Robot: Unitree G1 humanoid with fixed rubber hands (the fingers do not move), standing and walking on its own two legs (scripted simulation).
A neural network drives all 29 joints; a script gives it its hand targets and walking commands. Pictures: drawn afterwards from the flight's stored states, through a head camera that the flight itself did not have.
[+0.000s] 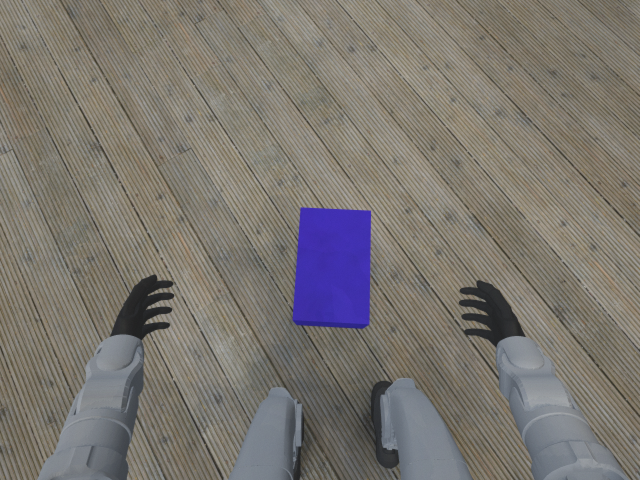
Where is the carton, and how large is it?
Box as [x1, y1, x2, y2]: [293, 207, 370, 328]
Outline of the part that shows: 301,207 293,306 294,322 296,324 359,328 364,327 368,324 369,319 370,211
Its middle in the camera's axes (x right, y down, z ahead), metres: +0.04 +0.09 +1.06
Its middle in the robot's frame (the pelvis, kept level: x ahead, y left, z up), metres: +0.47 -0.01 -0.63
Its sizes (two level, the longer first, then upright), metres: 0.298 0.189 0.160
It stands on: the floor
